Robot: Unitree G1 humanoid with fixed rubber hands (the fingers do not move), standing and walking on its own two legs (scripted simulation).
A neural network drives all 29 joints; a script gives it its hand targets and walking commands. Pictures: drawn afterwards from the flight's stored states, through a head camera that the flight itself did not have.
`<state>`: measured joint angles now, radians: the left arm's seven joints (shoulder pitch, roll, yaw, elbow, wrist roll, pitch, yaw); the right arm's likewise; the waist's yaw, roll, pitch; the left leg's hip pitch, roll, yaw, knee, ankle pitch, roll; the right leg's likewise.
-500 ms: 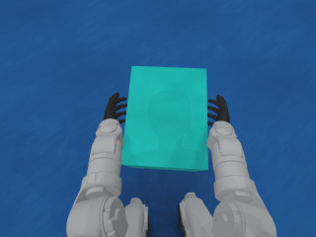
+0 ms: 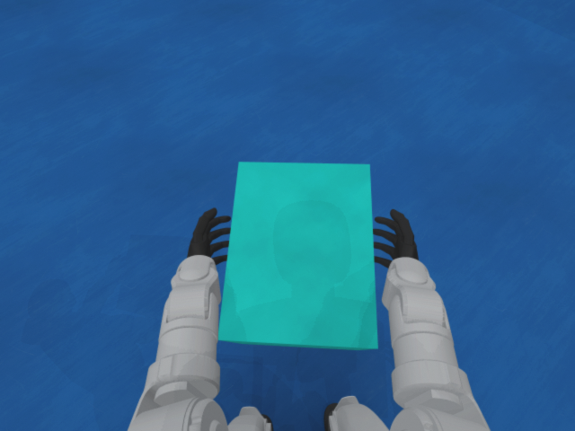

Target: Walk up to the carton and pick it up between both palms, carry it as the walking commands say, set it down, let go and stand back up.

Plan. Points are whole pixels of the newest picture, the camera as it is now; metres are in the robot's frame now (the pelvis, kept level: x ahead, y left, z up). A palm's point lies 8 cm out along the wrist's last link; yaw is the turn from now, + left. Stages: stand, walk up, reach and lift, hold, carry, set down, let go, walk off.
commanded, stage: reach and lift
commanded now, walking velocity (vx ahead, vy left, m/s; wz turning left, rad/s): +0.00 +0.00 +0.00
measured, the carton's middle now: (301, 260) +0.39 -0.02 -0.11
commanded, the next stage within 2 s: none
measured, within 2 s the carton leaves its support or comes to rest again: neither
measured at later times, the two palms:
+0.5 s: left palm (189, 259) +0.35 +0.13 +0.04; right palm (426, 252) +0.33 -0.17 +0.05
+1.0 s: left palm (174, 253) +0.33 +0.13 +0.10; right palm (445, 244) +0.32 -0.17 +0.10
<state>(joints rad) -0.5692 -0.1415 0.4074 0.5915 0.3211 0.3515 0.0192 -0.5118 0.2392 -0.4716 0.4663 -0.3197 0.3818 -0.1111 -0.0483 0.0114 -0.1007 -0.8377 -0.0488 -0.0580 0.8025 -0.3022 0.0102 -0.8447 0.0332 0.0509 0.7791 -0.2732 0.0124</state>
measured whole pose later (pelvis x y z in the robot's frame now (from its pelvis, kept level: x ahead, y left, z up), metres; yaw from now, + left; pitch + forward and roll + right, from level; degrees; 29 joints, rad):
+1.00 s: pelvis +0.02 +0.00 +0.05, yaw +0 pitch -6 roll +0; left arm -0.37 -0.17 0.28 0.39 0.33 0.71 0.01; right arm -0.38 0.19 -0.32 0.35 -0.33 0.73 -0.06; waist -0.05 0.00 -0.02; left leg -0.09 -0.04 -0.06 0.40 -0.21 0.02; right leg -0.10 0.02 0.06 0.40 -0.19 0.01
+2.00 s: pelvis +0.03 +0.00 +0.05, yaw +0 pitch -7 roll +0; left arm -0.28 -0.16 0.23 0.29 0.29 0.76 0.02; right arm -0.30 0.16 -0.23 0.30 -0.30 0.75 -0.03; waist 0.01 0.00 -0.01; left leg -0.05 -0.03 -0.06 0.39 -0.21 0.01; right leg -0.07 0.03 0.07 0.39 -0.19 0.00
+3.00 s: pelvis +0.02 -0.01 +0.05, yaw +0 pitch -8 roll +0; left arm -0.26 -0.15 0.21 0.26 0.29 0.78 0.01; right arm -0.28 0.16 -0.21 0.28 -0.29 0.77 -0.02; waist 0.01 0.00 -0.01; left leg -0.06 -0.03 -0.07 0.40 -0.21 0.00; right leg -0.08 0.03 0.06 0.40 -0.19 -0.01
